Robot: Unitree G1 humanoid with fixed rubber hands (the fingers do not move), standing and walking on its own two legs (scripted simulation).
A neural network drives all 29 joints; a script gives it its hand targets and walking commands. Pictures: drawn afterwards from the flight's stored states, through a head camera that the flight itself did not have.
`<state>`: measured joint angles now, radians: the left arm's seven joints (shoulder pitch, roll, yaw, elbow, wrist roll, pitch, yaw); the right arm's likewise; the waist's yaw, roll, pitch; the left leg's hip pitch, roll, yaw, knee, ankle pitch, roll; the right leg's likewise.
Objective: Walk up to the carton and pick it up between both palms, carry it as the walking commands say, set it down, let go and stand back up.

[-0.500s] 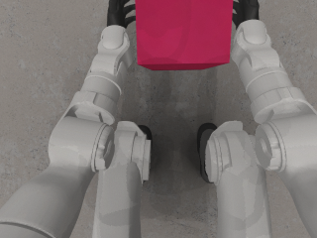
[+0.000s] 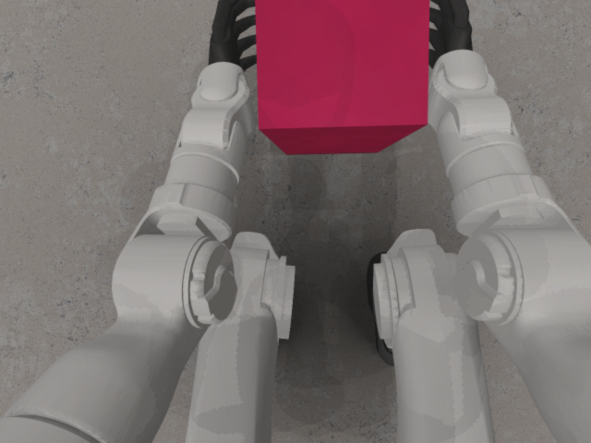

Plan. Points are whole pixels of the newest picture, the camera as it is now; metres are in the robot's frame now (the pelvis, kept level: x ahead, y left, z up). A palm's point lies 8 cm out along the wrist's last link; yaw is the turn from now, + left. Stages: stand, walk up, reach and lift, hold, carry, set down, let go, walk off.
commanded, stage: reach and lift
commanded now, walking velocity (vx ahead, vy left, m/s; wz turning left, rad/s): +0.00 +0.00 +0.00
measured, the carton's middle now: (334, 74) +0.52 -0.02 -0.21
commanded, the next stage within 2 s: none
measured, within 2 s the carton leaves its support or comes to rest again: neither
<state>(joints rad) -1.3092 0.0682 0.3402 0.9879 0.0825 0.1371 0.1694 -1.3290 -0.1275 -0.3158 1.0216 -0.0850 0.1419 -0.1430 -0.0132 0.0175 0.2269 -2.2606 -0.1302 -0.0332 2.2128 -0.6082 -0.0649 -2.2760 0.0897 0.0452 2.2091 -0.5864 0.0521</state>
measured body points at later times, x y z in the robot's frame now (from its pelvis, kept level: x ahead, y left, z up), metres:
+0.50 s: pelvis -0.01 +0.00 +0.02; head +0.33 -0.01 +0.32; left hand +0.53 +0.10 -0.11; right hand +0.53 -0.14 -0.11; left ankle +0.10 +0.12 -0.33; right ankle +0.11 -0.12 -0.33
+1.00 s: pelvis +0.00 +0.00 +0.06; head +0.31 -0.01 +0.39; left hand +0.52 +0.11 -0.05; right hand +0.52 -0.14 -0.05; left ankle +0.11 +0.12 -0.33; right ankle +0.11 -0.12 -0.33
